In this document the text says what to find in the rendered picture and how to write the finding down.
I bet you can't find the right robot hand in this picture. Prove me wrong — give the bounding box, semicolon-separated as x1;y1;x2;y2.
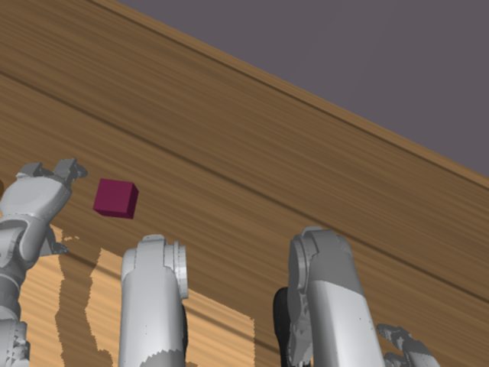
377;323;441;367

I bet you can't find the right robot foot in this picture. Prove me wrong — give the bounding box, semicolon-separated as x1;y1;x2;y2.
273;287;311;367

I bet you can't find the left robot hand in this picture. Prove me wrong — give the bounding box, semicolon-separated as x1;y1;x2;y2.
0;158;88;257

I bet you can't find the left robot arm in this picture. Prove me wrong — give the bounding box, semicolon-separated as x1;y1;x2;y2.
0;214;48;367

